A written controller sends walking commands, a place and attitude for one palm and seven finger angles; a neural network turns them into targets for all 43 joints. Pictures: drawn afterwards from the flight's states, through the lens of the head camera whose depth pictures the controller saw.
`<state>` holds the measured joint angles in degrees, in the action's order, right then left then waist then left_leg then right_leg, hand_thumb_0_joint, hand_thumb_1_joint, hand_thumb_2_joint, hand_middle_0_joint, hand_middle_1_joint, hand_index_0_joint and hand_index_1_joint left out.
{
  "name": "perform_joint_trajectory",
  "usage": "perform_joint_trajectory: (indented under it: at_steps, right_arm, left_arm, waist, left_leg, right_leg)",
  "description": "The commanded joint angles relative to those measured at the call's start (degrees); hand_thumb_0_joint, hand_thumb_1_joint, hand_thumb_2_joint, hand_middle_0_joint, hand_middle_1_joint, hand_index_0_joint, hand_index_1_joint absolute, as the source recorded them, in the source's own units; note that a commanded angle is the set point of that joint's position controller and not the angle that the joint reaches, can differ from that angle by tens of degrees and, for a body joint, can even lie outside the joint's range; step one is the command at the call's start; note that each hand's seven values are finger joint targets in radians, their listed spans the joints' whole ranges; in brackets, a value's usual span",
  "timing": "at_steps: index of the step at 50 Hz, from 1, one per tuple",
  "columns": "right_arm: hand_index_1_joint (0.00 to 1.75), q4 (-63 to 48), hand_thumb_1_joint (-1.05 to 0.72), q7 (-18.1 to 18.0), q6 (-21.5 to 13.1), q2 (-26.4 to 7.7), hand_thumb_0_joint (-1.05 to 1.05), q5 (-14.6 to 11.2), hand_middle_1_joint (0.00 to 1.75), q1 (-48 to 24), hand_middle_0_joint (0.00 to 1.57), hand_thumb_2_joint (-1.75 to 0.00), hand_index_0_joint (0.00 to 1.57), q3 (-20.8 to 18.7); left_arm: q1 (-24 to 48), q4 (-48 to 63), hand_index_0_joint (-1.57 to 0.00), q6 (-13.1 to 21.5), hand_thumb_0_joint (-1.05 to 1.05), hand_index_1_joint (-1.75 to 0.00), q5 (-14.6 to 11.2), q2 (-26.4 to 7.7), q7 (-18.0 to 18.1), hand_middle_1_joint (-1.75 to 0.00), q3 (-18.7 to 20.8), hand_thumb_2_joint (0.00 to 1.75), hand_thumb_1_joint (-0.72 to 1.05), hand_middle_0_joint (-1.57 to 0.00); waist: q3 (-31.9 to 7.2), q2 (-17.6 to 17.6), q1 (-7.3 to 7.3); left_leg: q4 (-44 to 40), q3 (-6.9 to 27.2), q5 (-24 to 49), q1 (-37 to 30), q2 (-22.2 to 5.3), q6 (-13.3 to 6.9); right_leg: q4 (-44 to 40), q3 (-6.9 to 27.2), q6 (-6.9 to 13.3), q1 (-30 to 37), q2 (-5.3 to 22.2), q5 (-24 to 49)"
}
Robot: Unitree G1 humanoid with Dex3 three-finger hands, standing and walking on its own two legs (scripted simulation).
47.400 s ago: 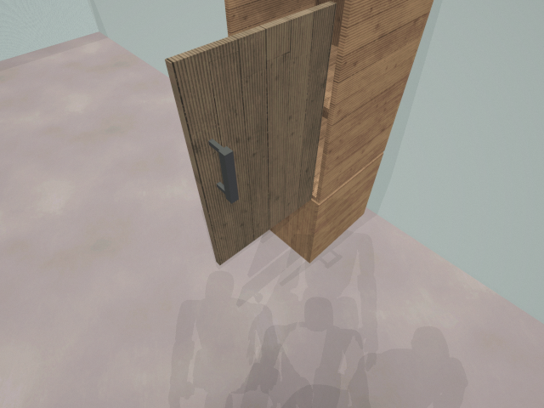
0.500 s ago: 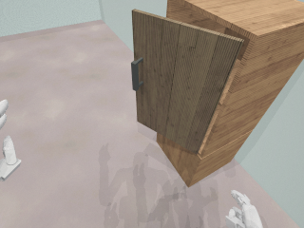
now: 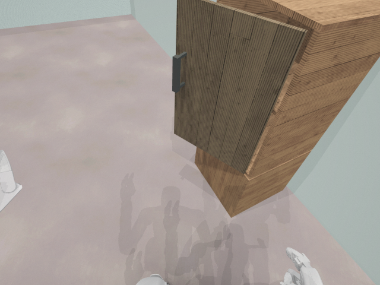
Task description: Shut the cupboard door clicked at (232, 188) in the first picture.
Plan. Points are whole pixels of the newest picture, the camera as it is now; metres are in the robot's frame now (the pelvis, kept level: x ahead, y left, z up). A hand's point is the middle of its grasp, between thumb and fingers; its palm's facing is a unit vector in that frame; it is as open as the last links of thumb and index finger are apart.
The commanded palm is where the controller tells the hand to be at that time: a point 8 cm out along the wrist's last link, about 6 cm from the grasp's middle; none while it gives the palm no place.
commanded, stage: step back with the hand held close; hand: left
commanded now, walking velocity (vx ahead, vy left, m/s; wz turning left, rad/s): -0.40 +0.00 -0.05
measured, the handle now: (179, 72) +0.78 +0.07 +0.03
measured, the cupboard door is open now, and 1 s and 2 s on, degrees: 26 26 26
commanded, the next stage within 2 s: stop stepping back and stand still in 0.40 s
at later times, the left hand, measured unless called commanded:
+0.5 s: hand out of the picture +0.12 +0.30 +0.19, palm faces +0.44 -0.81 -0.39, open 7.4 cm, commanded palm +0.04 +0.33 +0.20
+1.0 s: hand out of the picture -0.07 +0.41 +0.22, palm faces +0.49 -0.80 -0.34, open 7.4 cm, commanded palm -0.11 +0.44 +0.20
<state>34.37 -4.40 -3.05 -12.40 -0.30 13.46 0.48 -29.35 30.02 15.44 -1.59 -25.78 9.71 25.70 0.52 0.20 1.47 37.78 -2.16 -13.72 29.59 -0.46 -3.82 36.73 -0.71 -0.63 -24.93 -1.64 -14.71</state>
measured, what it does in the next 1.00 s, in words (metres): walks backwards: right foot, then left foot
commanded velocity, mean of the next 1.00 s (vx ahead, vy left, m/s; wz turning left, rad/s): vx -0.08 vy -0.08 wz -0.05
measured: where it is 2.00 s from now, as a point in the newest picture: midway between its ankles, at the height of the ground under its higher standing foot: outside the picture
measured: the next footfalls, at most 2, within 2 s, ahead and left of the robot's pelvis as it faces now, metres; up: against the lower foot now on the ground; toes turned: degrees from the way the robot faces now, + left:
right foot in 0.12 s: -0.03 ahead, -0.13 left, +0.00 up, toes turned +6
left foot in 0.64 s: +0.07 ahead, +0.10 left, +0.01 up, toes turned +2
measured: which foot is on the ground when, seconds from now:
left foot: down 0.00-0.56, up 0.58-0.62, down 0.64-0.82, up 0.84-1.00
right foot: up 0.00-0.10, down 0.12-0.64, up 0.66-0.86, down 0.88-1.00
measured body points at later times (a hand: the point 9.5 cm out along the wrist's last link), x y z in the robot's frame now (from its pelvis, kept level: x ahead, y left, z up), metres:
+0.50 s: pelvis -0.09 +0.03 +0.00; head -0.10 +0.07 +0.45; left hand +0.09 +0.34 +0.21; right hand +0.10 -0.21 -0.05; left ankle +0.12 +0.09 -0.71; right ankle -0.08 -0.13 -0.71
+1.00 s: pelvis -0.26 +0.14 +0.00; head -0.28 +0.20 +0.44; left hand -0.10 +0.45 +0.24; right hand -0.11 -0.09 -0.07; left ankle -0.24 +0.27 -0.70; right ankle -0.24 +0.01 -0.72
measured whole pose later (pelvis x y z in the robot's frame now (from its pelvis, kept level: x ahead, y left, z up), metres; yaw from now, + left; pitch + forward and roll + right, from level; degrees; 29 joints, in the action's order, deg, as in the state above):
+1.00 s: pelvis -0.26 +0.14 +0.00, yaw -1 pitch +0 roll -2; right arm 39.3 -2.6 -3.6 -9.3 0.2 14.5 0.6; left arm -24.1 36.8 13.0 -2.4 -29.0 9.0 26.9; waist -3.0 5.4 -2.4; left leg 50.5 -1.5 -27.1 24.6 -5.6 0.5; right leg 41.2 -3.1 2.8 -20.8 0.5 -23.0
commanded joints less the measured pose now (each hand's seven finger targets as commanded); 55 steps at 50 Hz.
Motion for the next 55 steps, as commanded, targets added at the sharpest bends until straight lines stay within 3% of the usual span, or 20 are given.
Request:
perform_joint_trajectory:
  at_steps: [1, 5, 11, 19, 25, 27, 29, 33, 36, 39, 40, 41, 42, 43, 44, 46, 49, 51, 52, 55]
  right_arm:
    - [0.30, -9.08, -0.90, -0.91, -4.44, -8.10, 0.00, 0.39, 0.30, -7.25, 0.20, -0.90, 0.20, -3.99]
    - [0.30, -8.14, -0.90, -0.24, -5.90, -8.47, 0.00, 0.48, 0.30, -7.09, 0.20, -0.90, 0.20, -4.45]
    - [0.30, -5.13, -0.90, -0.76, -6.06, -5.72, 0.00, -0.18, 0.30, -6.51, 0.20, -0.90, 0.20, -3.86]
    - [0.30, -6.56, -0.90, -1.26, -3.70, -6.36, 0.00, -0.01, 0.30, -8.14, 0.20, -0.90, 0.20, -3.34]
    - [0.30, -8.31, -0.90, 0.80, -3.91, -5.57, 0.00, 0.67, 0.30, -7.44, 0.20, -0.90, 0.20, -4.78]
    - [0.30, -7.51, -0.90, 1.01, -4.45, -5.57, 0.00, -0.07, 0.30, -3.88, 0.20, -0.90, 0.20, -5.24]
    - [0.30, -5.05, -0.90, 0.49, -3.54, -6.06, 0.00, 0.62, 0.30, -0.33, 0.20, -0.90, 0.20, -5.52]
    - [0.30, -5.29, -0.90, -0.66, -5.89, -8.06, 0.00, 1.35, 0.30, -2.94, 0.20, -0.90, 0.20, -3.74]
    - [0.30, -6.73, -0.90, 2.40, -6.59, -7.80, 0.00, 0.11, 0.30, -7.03, 0.20, -0.90, 0.20, -5.76]
    - [0.30, -8.29, -0.90, 4.56, -4.31, -4.47, 0.00, 0.28, 0.30, -10.44, 0.20, -0.90, 0.20, -5.98]
    - [0.30, -7.91, -0.90, 5.00, -3.98, -3.60, 0.00, -0.63, 0.30, -8.80, 0.20, -0.90, 0.20, -5.57]
    - [0.30, -6.44, -0.90, 5.81, -3.39, -2.41, 0.00, -2.61, 0.30, -5.31, 0.20, -0.90, 0.20, -4.97]
    - [0.30, -7.22, -0.90, 4.77, -3.37, -4.63, 0.00, -2.75, 0.30, -7.38, 0.20, -0.90, 0.20, -5.66]
    - [0.30, -7.84, -0.90, 3.87, -4.24, -2.50, 0.00, -0.94, 0.30, -8.83, 0.20, -0.90, 0.20, -3.14]
    - [0.30, -7.29, -0.90, 3.51, -3.99, -2.31, 0.00, 2.55, 0.30, -6.46, 0.20, -0.90, 0.20, -1.81]
    - [0.30, -4.93, -0.90, 1.71, -3.82, -4.47, 0.00, 0.81, 0.30, -7.26, 0.20, -0.90, 0.20, -3.43]
    - [0.30, -3.40, -0.90, -0.96, -3.83, -5.42, 0.00, 0.27, 0.30, -3.82, 0.20, -0.90, 0.20, -2.56]
    - [0.30, -6.98, -0.90, -1.04, -3.29, -8.37, 0.00, -0.46, 0.30, -4.15, 0.20, -0.90, 0.20, -2.92]
    - [0.30, -6.40, -0.90, -0.70, -3.25, -7.25, 0.00, 0.17, 0.30, -5.09, 0.20, -0.90, 0.20, -2.78]
    - [0.30, -7.10, -0.90, 1.78, -2.56, -6.86, 0.00, 0.42, 0.30, -7.87, 0.20, -0.90, 0.20, -3.52]
  left_arm:
    - [1.47, 11.99, -0.20, 3.90, 0.00, -0.30, -0.79, -11.84, 0.55, -0.30, 11.31, 0.90, 0.90, -0.20]
    - [-2.69, 9.25, -0.20, 4.25, 0.00, -0.30, -1.31, -10.13, -0.63, -0.30, 10.54, 0.90, 0.90, -0.20]
    - [5.89, 12.33, -0.20, 3.83, 0.00, -0.30, -1.57, -11.72, 0.75, -0.30, 5.23, 0.90, 0.90, -0.20]
    - [6.66, 6.13, -0.20, 3.47, 0.00, -0.30, -1.78, -11.34, -0.31, -0.30, 5.82, 0.90, 0.90, -0.20]
    - [1.36, 14.16, -0.20, 4.94, 0.00, -0.30, -3.26, -13.05, -1.83, -0.30, 9.36, 0.90, 0.90, -0.20]
    - [-0.86, 15.52, -0.20, 4.45, 0.00, -0.30, -3.03, -12.85, -1.77, -0.30, 8.52, 0.90, 0.90, -0.20]
    - [1.42, 16.32, -0.20, 2.81, 0.00, -0.30, -1.95, -12.42, -1.14, -0.30, 7.20, 0.90, 0.90, -0.20]
    - [21.04, 11.45, -0.20, -2.05, 0.00, -0.30, -1.05, -10.21, 0.49, -0.30, 6.36, 0.90, 0.90, -0.20]
    - [16.77, 13.32, -0.20, -3.72, 0.00, -0.30, -0.33, -11.20, -1.56, -0.30, 5.39, 0.90, 0.90, -0.20]
    - [1.72, 20.71, -0.20, -4.89, 0.00, -0.30, -3.10, -11.42, -1.94, -0.30, 6.80, 0.90, 0.90, -0.20]
    - [-6.44, 19.11, -0.20, -4.51, 0.00, -0.30, -2.79, -14.17, -1.13, -0.30, 10.33, 0.90, 0.90, -0.20]
    - [-8.83, 22.20, -0.20, -3.91, 0.00, -0.30, -2.61, -14.38, -1.35, -0.30, 9.27, 0.90, 0.90, -0.20]
    - [1.13, 28.32, -0.20, -2.57, 0.00, -0.30, -1.68, -14.56, -1.75, -0.30, 9.05, 0.90, 0.90, -0.20]
    - [14.81, 35.20, -0.20, -0.40, 0.00, -0.30, -4.56, -25.74, -1.09, -0.30, 16.65, 0.90, 0.90, -0.20]
    - [13.44, 21.66, -0.20, 1.34, 0.00, -0.30, -3.35, -28.83, -0.93, -0.30, 19.68, 0.90, 0.90, -0.20]
    - [15.32, 9.99, -0.20, -1.41, 0.00, -0.30, -1.39, -11.31, 0.06, -0.30, 7.82, 0.90, 0.90, -0.20]
    - [11.65, 5.10, -0.20, -3.26, 0.00, -0.30, -0.70, -9.39, 1.86, -0.30, 3.79, 0.90, 0.90, -0.20]
    - [12.78, 10.06, -0.20, -2.35, 0.00, -0.30, -0.84, -9.98, 1.56, -0.30, 3.27, 0.90, 0.90, -0.20]
    - [12.34, 8.23, -0.20, -1.55, 0.00, -0.30, -1.22, -12.10, 0.29, -0.30, 5.36, 0.90, 0.90, -0.20]
    - [12.66, 16.47, -0.20, -1.21, 0.00, -0.30, 0.22, -10.28, -1.42, -0.30, 3.98, 0.90, 0.90, -0.20]
  waist:
    - [-8.84, -10.89, -2.05]
    - [-6.16, -13.87, -1.70]
    - [-12.01, 5.13, 0.17]
    - [1.36, -6.36, 0.24]
    - [-14.21, -11.67, -2.23]
    - [-13.45, 0.12, -0.81]
    - [-7.41, 11.86, 1.30]
    - [2.84, -25.87, 0.83]
    - [-5.23, -16.78, -3.08]
    - [-10.79, -23.69, -6.66]
    - [-10.54, -14.32, -8.47]
    - [-7.25, 16.94, -7.17]
    - [1.49, 24.20, -2.31]
    - [0.24, 11.69, 0.86]
    - [-0.34, -0.55, 2.26]
    - [-1.59, -0.03, -0.83]
    - [-2.66, -3.56, 0.60]
    - [1.31, -19.11, 0.40]
    - [1.96, -11.61, 1.46]
    - [2.96, -8.32, -0.48]
  left_leg:
    - [-26.01, 19.53, -24.82, 13.70, -16.21, -3.43]
    - [-23.43, 13.30, -25.07, 10.51, -14.28, -1.04]
    - [-1.61, -0.62, 0.60, -23.56, -3.35, 4.78]
    - [-14.00, 5.66, -15.83, -15.04, -6.17, 4.75]
    - [-23.08, 1.95, -16.90, -8.10, -8.40, 7.12]
    - [-0.15, -7.34, -8.90, -25.89, -0.20, 9.02]
    - [24.11, 2.54, -7.78, -35.98, 0.10, 8.06]
    - [-37.35, 27.73, -45.73, 9.33, -18.48, 2.32]
    - [-36.68, 10.90, -37.68, 2.54, -12.47, 15.14]
    - [-31.48, -10.91, -21.76, 5.17, -4.42, 21.59]
    - [-10.68, -16.74, -19.42, 3.96, -0.43, 19.51]
    - [35.20, -11.42, -18.20, -3.03, 3.51, 14.71]
    - [63.63, 9.30, -22.40, 11.77, 1.25, 4.59]
    - [66.89, 12.37, -17.35, 13.80, -3.46, 1.88]
    - [50.18, 8.13, -10.59, 7.02, -8.99, 5.42]
    - [21.10, 0.14, -12.38, -6.21, -6.15, 4.14]
    - [-7.37, -5.45, -14.26, -21.19, -1.38, 3.64]
    - [-22.87, 26.99, -13.31, -21.77, -22.25, -3.80]
    - [-28.86, 32.84, -23.22, -14.24, -26.14, -5.92]
    - [-30.29, 22.23, -28.88, -6.85, -22.52, -2.92]
  right_leg:
    - [11.13, 1.43, 0.02, 21.68, -3.44, -4.31]
    - [1.29, 2.36, 1.84, 19.43, -2.61, -7.89]
    - [-16.68, 15.65, 3.16, -5.29, 10.65, 9.54]
    - [-17.07, 6.17, 3.55, -11.52, 1.26, -23.07]
    - [-5.16, -0.64, 4.49, 12.16, -3.18, -16.38]
    - [-17.77, 3.17, 6.69, -9.84, 3.57, -23.35]
    - [-22.93, 11.88, 9.77, -35.16, 14.52, -33.07]
    - [32.07, -1.70, -1.08, 0.59, -5.69, -19.75]
    - [41.75, -7.07, -0.61, 6.13, -9.69, -15.19]
    - [20.75, -16.52, 3.49, 25.71, -10.35, -21.57]
    - [3.23, -12.71, 8.06, 25.27, -5.56, -24.59]
    - [-14.25, 3.54, 13.21, 3.95, 10.05, -19.74]
    - [-20.01, 24.01, 18.57, -11.76, 21.27, -14.71]
    - [-28.95, 33.86, 21.28, -13.97, 29.13, -29.50]
    - [-24.96, 26.10, 5.74, -11.98, 23.66, -23.77]
    - [-21.43, 19.14, 11.31, -8.20, 15.76, -31.69]
    - [-9.15, 7.34, 7.49, -5.95, 8.21, -27.37]
    - [16.16, -3.25, 0.25, -14.77, -0.68, -17.44]
    - [24.41, 0.62, -0.06, -12.53, 0.77, -13.90]
    - [28.98, 1.65, 0.23, -8.68, 2.77, -4.04]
